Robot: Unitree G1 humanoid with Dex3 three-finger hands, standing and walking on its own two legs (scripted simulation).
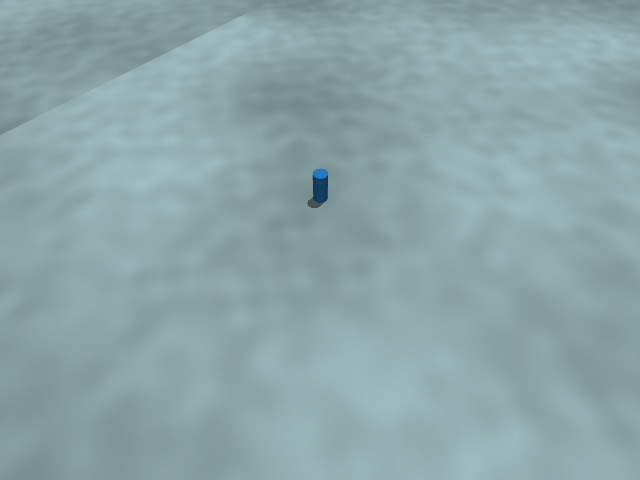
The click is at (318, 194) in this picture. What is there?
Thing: squat round
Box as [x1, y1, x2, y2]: [313, 169, 327, 202]
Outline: 316,169 313,172 313,198 317,202 325,201 327,198 327,172 324,169
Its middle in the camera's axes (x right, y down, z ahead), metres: +0.01 -0.25 +1.75
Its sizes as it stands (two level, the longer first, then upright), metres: 0.067 0.067 0.146
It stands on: the floor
